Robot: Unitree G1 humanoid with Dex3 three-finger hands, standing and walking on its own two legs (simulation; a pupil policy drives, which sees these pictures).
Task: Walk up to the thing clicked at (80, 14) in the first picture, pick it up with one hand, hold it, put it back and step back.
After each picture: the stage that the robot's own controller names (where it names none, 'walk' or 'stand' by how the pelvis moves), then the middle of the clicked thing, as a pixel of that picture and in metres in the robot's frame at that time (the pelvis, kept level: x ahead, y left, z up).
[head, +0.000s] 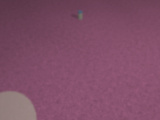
stand; (80, 15) +2.01 +0.04 -0.72
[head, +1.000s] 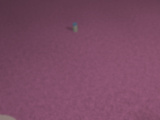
walk; (75, 27) +1.85 +0.22 -0.71
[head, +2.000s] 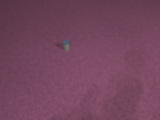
walk; (66, 45) +1.28 +0.28 -0.72
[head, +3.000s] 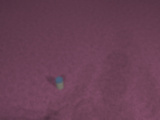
walk; (59, 83) +0.80 +0.25 -0.71
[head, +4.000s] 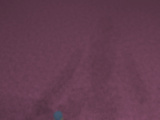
walk; (58, 118) +0.49 +0.16 -0.70
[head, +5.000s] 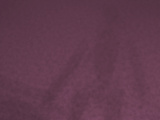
stand; out of the picture +0.33 +0.15 -0.71
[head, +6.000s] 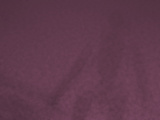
stand; out of the picture +0.32 +0.15 -0.72
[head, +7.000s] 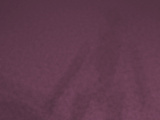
stand; out of the picture +0.34 +0.14 -0.72
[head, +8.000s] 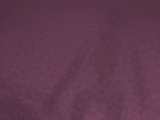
stand; out of the picture +0.32 +0.15 -0.73
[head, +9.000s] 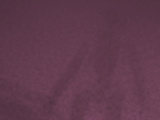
stand; out of the picture +0.32 +0.15 -0.73
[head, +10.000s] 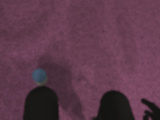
go down; (40, 77) +0.39 +0.19 -0.39
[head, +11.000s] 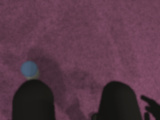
go down; (30, 71) +0.39 +0.21 -0.30
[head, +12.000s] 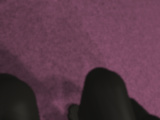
close in; out of the picture +0.37 +0.25 -0.22
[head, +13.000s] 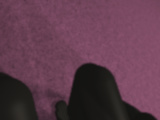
close; out of the picture +0.38 +0.25 -0.21
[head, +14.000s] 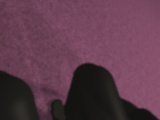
lift; out of the picture +0.37 +0.26 -0.22
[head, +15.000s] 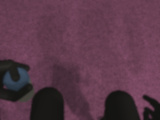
lift; (20, 86) +0.31 +0.22 -0.06
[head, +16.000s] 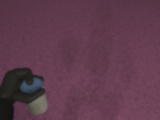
hold; (35, 96) +0.31 +0.17 +0.00
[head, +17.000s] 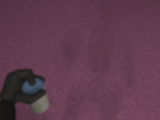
hold; (36, 96) +0.32 +0.17 -0.01
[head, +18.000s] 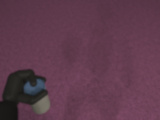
crouch; (38, 96) +0.32 +0.17 -0.01
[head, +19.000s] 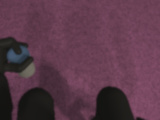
crouch; (22, 62) +0.41 +0.20 -0.11
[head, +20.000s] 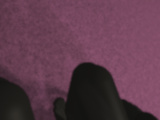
lower; out of the picture +0.28 +0.22 -0.25
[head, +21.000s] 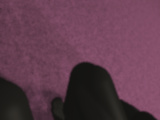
lower; out of the picture +0.28 +0.21 -0.25
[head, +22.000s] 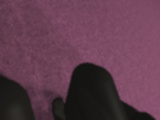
lower; out of the picture +0.29 +0.20 -0.25
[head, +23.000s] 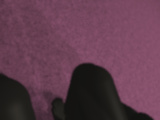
lower; out of the picture +0.29 +0.20 -0.25
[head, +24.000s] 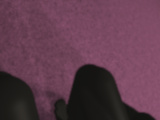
loosen; out of the picture +0.29 +0.20 -0.25
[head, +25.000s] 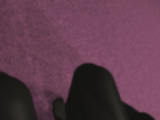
withdraw; out of the picture +0.29 +0.20 -0.25
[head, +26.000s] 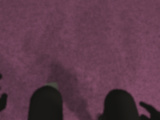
walk; (52, 94) +0.32 +0.16 -0.41
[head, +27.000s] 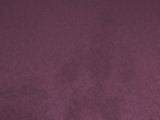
stand; out of the picture +0.24 +0.12 -0.68
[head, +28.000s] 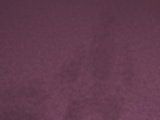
stand; out of the picture +0.25 +0.14 -0.69
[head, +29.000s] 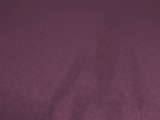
stand; out of the picture +0.27 +0.13 -0.74
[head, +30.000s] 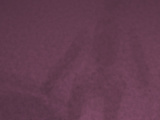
walk; out of the picture +0.29 +0.15 -0.72
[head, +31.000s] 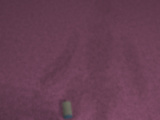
walk; (67, 110) +0.46 +0.10 -0.72
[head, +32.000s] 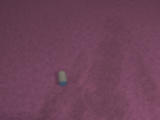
walk; (62, 78) +0.76 +0.24 -0.72
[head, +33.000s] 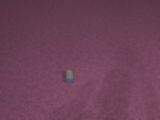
stand; (69, 76) +0.94 +0.15 -0.73
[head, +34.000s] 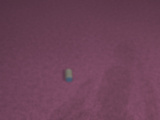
stand; (68, 75) +0.95 +0.15 -0.75
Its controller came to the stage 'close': yes
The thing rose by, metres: 0.70
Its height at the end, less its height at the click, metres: -0.02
